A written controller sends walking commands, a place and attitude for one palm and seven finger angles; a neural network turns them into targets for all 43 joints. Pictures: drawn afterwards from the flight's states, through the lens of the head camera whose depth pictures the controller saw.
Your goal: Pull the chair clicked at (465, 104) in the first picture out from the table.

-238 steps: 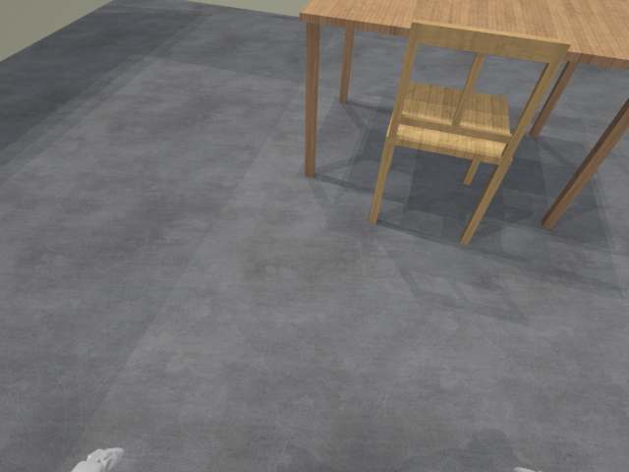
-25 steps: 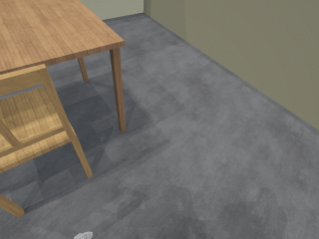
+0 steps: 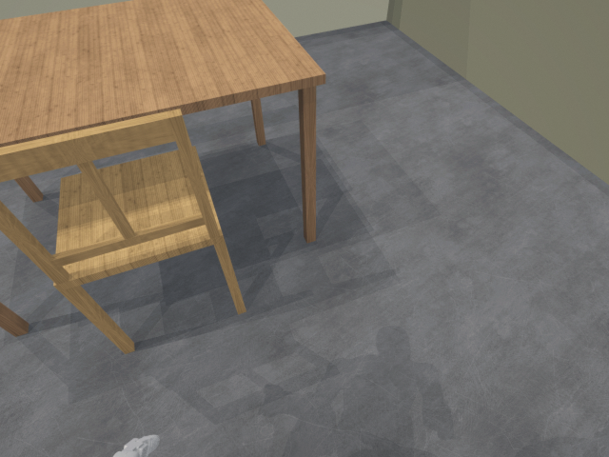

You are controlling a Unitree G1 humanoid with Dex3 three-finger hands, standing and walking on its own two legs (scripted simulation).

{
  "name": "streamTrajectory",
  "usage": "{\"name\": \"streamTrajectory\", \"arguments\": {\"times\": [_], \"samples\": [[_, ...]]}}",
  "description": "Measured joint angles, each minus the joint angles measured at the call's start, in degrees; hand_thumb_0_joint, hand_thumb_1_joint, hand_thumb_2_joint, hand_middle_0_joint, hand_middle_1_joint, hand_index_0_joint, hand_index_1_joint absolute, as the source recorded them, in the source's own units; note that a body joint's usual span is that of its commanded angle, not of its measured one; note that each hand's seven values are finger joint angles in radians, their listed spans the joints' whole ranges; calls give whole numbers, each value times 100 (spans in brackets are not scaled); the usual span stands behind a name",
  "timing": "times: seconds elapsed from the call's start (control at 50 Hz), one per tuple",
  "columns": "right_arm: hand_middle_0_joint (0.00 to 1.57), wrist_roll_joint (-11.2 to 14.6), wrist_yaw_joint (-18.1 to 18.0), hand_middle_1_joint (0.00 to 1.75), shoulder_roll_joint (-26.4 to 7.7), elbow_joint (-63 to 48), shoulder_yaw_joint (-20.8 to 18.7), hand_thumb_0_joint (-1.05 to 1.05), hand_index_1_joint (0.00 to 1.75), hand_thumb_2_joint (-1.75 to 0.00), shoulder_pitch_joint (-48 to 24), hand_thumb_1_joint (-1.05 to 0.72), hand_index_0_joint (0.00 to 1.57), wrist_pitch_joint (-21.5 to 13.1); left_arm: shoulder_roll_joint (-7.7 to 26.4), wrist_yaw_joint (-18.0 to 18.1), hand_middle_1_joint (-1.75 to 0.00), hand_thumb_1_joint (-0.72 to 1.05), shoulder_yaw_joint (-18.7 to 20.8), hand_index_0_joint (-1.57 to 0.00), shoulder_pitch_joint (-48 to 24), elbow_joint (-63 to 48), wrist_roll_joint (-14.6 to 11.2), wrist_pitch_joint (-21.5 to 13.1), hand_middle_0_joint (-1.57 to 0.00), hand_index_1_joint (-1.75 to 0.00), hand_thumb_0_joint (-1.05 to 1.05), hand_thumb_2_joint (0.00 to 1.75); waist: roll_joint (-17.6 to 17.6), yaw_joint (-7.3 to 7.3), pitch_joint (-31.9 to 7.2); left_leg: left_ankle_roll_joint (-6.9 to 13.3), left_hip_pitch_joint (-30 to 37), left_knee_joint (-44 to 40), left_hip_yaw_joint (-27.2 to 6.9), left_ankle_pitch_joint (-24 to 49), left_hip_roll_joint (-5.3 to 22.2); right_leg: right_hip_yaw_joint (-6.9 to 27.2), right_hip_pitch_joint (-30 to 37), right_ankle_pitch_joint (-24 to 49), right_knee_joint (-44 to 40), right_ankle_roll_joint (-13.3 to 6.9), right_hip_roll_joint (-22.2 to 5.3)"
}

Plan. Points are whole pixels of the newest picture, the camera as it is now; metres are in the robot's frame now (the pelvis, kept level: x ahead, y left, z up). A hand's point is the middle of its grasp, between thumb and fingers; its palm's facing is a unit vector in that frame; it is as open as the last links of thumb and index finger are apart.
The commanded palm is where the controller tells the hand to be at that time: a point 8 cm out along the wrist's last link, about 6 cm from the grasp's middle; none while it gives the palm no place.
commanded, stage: turn to face it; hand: left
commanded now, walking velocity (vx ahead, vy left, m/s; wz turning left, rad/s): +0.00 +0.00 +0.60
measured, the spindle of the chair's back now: (108, 201) +0.62 +0.46 -0.11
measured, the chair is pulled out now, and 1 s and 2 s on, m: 0.00 0.00 0.00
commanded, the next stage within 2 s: take the last steps up to it in 0.52 s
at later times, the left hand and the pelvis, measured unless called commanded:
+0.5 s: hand out of the picture -0.09 +0.23 -0.18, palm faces +0.34 -0.91 -0.25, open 7.4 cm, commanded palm none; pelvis -0.03 +0.02 +0.00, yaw +17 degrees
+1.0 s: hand out of the picture -0.04 +0.19 -0.15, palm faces +0.43 -0.88 -0.22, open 7.3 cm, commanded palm none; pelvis +0.00 +0.01 +0.01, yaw +22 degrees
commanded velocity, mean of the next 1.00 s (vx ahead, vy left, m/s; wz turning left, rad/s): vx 0.12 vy -0.01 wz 0.25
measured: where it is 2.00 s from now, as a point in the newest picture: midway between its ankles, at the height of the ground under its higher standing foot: (261, 444)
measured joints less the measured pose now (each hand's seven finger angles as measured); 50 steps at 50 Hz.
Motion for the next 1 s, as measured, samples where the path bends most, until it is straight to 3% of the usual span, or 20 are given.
{"name": "streamTrajectory", "arguments": {"times": [0.04, 0.08, 0.12, 0.18, 0.26, 0.38, 0.44, 0.48, 0.52, 0.58, 0.64, 0.72, 0.82, 0.88, 0.94, 1.0], "samples": [[20, 8, 3, 30, -74, 10, -69, 0, 30, -90, -21, -91, 20, 66, -127, 10, -30, 91, -69, -20, 14, -66, 52, -63, -20, -30, 1, 90, 124, 18, 33, -126, -364, 922, -32, -925, -26, -172, 2, 222, 24, -236, 1], [20, -19, 27, 30, -112, 39, -106, 0, 30, -90, 1, -91, 20, 140, -215, 13, -30, 91, -129, -20, 116, -112, 58, -60, -20, -30, 1, 90, 118, 33, 8, -189, -720, 2107, 131, -1367, -34, -339, 104, 202, -16, -364, -105], [20, -35, 72, 30, -137, 55, -115, 0, 30, -90, -8, -91, 20, 165, -262, 13, -30, 91, -164, -20, 222, -108, 59, -70, -20, -30, 1, 90, 88, 31, 17, -281, -941, 3027, 300, -1219, 85, -475, 257, 266, -207, -397, -188], [20, -30, 109, 30, -134, 66, -105, 0, 30, -90, -19, -91, 20, 162, -279, 13, -30, 91, -197, -21, 330, -63, 70, -102, -20, -30, 1, 90, -1, 18, 71, -414, -991, 3579, 433, -1006, 302, -679, 402, 360, -400, -408, -311], [20, -20, 108, 30, -119, 145, -66, 0, 30, -90, -78, -91, 20, 211, -264, 0, -30, 91, -221, -21, 460, 3, 95, -135, -20, -30, 1, 90, -110, 89, 144, -505, -695, 3219, 527, -1162, 514, -928, 444, 379, -455, -391, -472], [20, 32, 78, 30, -55, 189, 56, 0, 30, -90, -335, -91, 20, 175, -103, -21, -30, 91, -162, -21, 650, 184, 149, -108, -20, -30, 1, 90, -268, 298, 256, -419, 81, 1665, 783, -1571, 553, -1199, 276, 317, -251, -257, -718], [20, 44, 67, 30, -15, 104, 139, 0, 30, -90, -417, -91, 20, 35, 44, -21, -30, 91, -83, -21, 775, 297, 112, -59, -20, -30, 1, 90, -322, 347, 233, -292, 687, 319, 949, -874, 519, -1335, 96, 164, 104, -110, -828], [20, 28, 52, 30, 72, 61, 171, 0, 30, -90, -483, -91, 20, -71, 193, -16, -30, 91, -24, -21, 777, 385, 77, 45, -20, -30, 1, 90, -453, 376, 263, 72, 684, 258, 969, -871, 433, -1050, -232, -387, 838, -16, -859], [20, 16, 7, 30, 176, 46, 234, 0, 30, -90, -506, -91, 20, -139, 296, 23, -30, 91, 12, -20, 717, 506, 76, 169, -20, -30, 1, 90, -518, 410, 292, 162, 689, 309, 948, -950, 406, -618, -581, -900, 1748, 26, -691], [20, 13, -72, 30, 282, 78, 299, 0, 30, -90, -480, -91, 20, -172, 343, 1, -30, 91, 37, -20, 590, 613, 60, 203, -20, -30, 1, 90, -495, 395, 287, 165, 841, -17, 857, -762, 368, -304, -917, -683, 2567, 57, -508], [20, 25, -104, 30, 347, 142, 340, 0, 30, -90, -424, -91, 20, -188, 304, -18, -30, 91, 19, -20, 481, 593, 50, 157, -19, -30, 1, 90, -440, 376, 265, 212, 990, -361, 789, -541, 305, -180, -994, -431, 2653, 95, -420], [20, 5, -110, 30, 421, 240, 353, 0, 30, -90, -244, -91, 21, -222, 183, -34, -30, 91, -33, -20, 377, 566, 62, 106, -19, -30, 1, 90, -355, 293, 158, 231, 1106, -609, 716, -395, 233, -132, -807, -431, 2162, 74, -311], [20, -43, -110, 30, 430, 427, 298, 0, 30, -90, 152, -91, 21, -268, -39, -125, -30, 91, -120, -20, 321, 570, 108, 10, -19, -30, 1, 90, -231, 117, -29, 200, 1167, -637, 659, -423, 163, -215, -307, -553, 1083, -84, -166], [20, -29, -115, 30, 382, 607, 269, 0, 30, -90, 444, -91, 21, -262, -166, -164, -30, 91, -167, -20, 352, 556, 121, -139, -19, -30, 1, 90, -176, 60, -125, 137, 1094, -349, 627, -622, 124, -295, 236, -226, -3, -179, -55], [20, -9, -100, 30, 298, 850, 226, 0, 30, -90, 705, -92, 20, -191, -367, -136, -30, 91, -204, -20, 438, 584, 137, -327, -19, -30, 1, 90, 45, 84, -144, 147, 669, 875, 514, -1492, 217, -489, 447, 109, -175, -502, 71], [20, -42, -7, 30, 287, 1017, 178, 0, 30, -90, 813, -92, 20, -112, -429, -46, -30, 93, -164, -20, 793, 659, 107, -449, -20, -30, 0, 90, -6, 163, -220, 125, 20, 2219, 605, -1310, 316, -514, 781, 187, -614, -597, 75]]}}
